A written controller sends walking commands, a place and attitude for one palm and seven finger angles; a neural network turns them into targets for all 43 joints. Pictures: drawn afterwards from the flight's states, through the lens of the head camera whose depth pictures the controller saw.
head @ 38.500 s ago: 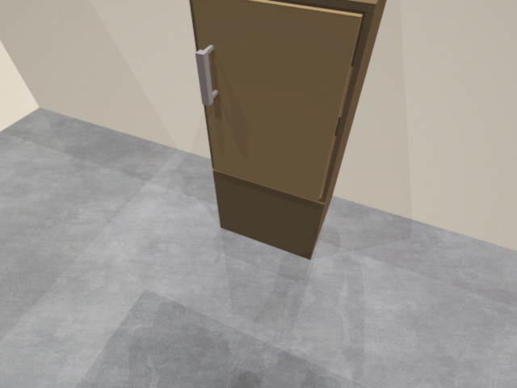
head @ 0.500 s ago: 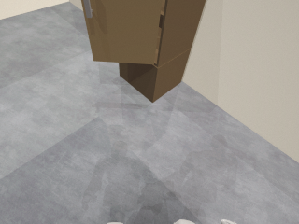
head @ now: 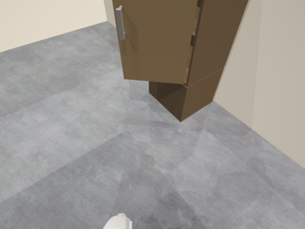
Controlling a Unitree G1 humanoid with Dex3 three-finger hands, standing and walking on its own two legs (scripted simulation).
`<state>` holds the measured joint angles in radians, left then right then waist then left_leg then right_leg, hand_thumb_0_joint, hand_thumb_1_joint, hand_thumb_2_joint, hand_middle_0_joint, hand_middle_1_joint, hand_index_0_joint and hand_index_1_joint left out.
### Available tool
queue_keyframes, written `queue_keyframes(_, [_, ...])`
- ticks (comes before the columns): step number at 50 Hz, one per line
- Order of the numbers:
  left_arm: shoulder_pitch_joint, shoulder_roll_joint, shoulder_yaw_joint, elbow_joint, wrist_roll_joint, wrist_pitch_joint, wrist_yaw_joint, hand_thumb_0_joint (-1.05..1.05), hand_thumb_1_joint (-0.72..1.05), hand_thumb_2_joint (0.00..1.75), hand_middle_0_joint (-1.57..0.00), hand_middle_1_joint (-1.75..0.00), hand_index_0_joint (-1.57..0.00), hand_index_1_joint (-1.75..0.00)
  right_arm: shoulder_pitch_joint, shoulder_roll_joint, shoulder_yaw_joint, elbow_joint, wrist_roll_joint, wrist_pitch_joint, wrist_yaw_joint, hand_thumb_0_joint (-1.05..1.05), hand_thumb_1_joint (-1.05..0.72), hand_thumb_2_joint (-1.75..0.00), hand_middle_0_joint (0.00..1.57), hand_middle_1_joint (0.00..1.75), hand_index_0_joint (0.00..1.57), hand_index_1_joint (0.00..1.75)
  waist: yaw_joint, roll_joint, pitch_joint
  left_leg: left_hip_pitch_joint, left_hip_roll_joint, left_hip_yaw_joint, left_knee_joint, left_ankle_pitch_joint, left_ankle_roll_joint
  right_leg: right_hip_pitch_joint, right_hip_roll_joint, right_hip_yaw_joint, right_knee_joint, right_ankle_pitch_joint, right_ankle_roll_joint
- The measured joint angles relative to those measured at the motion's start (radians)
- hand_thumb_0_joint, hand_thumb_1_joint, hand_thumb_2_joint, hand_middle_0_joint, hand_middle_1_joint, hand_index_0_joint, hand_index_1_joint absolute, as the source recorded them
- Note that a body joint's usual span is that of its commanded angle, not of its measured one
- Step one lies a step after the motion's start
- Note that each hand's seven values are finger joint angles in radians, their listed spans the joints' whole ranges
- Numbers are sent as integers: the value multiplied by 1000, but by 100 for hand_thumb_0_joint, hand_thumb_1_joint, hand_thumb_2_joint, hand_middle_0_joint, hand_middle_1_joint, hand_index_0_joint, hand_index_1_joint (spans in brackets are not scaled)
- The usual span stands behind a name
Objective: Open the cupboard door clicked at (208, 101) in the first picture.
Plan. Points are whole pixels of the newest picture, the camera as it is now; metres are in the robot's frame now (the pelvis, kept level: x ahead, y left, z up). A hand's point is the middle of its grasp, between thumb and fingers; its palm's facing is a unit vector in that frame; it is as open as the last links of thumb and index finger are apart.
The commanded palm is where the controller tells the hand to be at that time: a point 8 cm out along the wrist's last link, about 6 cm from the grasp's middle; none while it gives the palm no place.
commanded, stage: take the last steps up to it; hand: left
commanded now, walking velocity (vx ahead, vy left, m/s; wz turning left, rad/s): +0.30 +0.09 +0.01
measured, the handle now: (121, 22) +1.03 +0.23 +0.04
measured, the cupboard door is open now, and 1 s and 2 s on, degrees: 46 46 46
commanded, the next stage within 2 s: come to a stop and stand still in 1.04 s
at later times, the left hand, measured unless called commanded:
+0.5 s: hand (87, 182) +0.28 +0.24 -0.15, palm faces -0.04 -0.97 -0.22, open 7.3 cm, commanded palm none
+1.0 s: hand (87, 181) +0.30 +0.26 -0.20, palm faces +0.01 -0.99 -0.16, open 7.3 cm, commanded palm none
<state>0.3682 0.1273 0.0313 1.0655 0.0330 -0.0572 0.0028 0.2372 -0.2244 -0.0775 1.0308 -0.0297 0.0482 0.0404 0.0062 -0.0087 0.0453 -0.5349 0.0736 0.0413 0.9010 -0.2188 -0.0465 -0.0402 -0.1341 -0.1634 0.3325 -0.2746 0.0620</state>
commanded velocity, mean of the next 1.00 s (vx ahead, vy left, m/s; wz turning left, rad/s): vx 0.27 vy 0.02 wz -0.03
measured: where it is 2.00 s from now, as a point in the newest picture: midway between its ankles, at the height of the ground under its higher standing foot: (146, 200)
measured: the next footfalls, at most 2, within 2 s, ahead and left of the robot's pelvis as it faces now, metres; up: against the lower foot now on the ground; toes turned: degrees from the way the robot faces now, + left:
left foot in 0.12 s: +0.16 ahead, +0.17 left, +0.00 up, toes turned +8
right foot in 0.56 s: +0.27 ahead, -0.06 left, +0.00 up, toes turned -10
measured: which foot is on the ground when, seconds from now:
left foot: up 0.00-0.10, down 0.12-0.56, up 0.58-0.92, down 0.94-1.00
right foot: down 0.00-0.12, up 0.14-0.54, down 0.56-0.94, up 0.96-1.00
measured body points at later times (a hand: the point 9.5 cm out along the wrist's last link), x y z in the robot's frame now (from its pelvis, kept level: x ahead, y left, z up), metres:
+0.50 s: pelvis +0.16 +0.06 -0.01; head +0.17 +0.04 +0.44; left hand +0.28 +0.29 -0.14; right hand +0.11 -0.15 -0.17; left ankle +0.12 +0.17 -0.75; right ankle +0.22 -0.05 -0.72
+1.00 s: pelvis +0.34 +0.09 -0.02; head +0.37 +0.10 +0.43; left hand +0.30 +0.31 -0.18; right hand +0.42 -0.16 -0.16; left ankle +0.41 +0.19 -0.75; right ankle +0.24 -0.04 -0.72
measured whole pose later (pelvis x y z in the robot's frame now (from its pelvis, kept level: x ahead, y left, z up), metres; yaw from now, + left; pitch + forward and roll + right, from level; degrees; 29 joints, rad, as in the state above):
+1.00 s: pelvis +0.34 +0.09 -0.02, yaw -4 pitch -1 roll +0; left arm 0.37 0.17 0.04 1.14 0.02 -0.02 0.00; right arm 0.15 -0.17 -0.05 1.02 -0.04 -0.06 0.00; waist 0.03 -0.04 0.06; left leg -0.37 0.05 0.13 0.59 -0.20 0.04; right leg -0.20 -0.08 -0.08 0.82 -0.50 -0.01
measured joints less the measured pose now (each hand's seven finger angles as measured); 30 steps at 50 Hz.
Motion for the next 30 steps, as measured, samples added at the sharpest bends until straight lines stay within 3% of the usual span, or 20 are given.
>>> queue_keyframes(5, [38,8,8,34,5,8,-1,0,91,90,-20,-30,-21,-30,-32,14,15,-9,2,-29,4,0,-91,-90,19,30,20,29,31,-22,24,104,-10,49,-287,-21,24,24,-48,-19,68,-81,52])
queue_keyframes(7, [52,13,12,45,0,25,-5,0,91,90,-20,-30,-21,-30,-43,16,17,-27,-3,-61,-3,0,-91,-90,19,30,20,29,26,-16,27,132,-16,55,-328,43,47,-36,-61,1,246,-177,25])
queue_keyframes(9, [29,32,16,54,-4,52,-2,0,91,90,-20,-30,-21,-30,-61,41,22,-33,-7,-81,-22,0,-91,-90,19,30,20,29,24,-33,44,128,-23,75,-263,8,70,-162,-40,78,540,-248,-24])
queue_keyframes(11, [-4,48,21,55,-5,63,-1,1,91,90,-20,-30,-20,-30,-60,65,29,-34,-7,-88,-36,0,-91,-90,19,30,20,29,22,-37,42,162,-24,97,-281,-24,80,-290,-6,100,758,-213,-55])
queue_keyframes(13, [-42,59,27,42,-2,61,-6,1,91,90,-20,-30,-20,-30,-47,75,23,-31,-4,-98,-57,-1,-93,-90,20,30,20,30,15,-37,34,212,-34,116,-343,-13,79,-383,10,90,833,-150,-65])
queue_keyframes(18, [-142,64,33,-26,-1,54,-13,1,91,90,-19,-30,-20,-30,18,67,30,8,-6,-106,-61,-1,-94,-90,20,30,20,30,2,-21,6,333,-66,143,-497,17,92,-484,25,62,689,-31,-63])
queue_keyframes(24, [-237,49,28,-87,-2,49,-20,0,91,90,-19,-30,-20,-30,97,69,33,63,-10,-87,-50,0,-92,-90,20,30,20,30,-25,2,-8,426,-86,149,-549,-19,79,-429,28,72,415,23,-59])
queue_keyframes(28, [-252,46,23,-106,1,28,-22,0,91,90,-19,-30,-20,-30,141,75,36,91,-8,-76,-44,0,-91,-90,20,30,20,30,-36,11,-12,436,-63,151,-444,-123,49,-307,49,65,245,37,-74])
queue_keyframes(30, [-254,34,19,-101,-2,4,-18,0,91,90,-19,-30,-20,-30,133,71,36,105,-2,-64,-40,0,-91,-90,20,30,20,30,-38,35,6,366,-38,109,-233,-214,50,-290,72,50,269,12,-98])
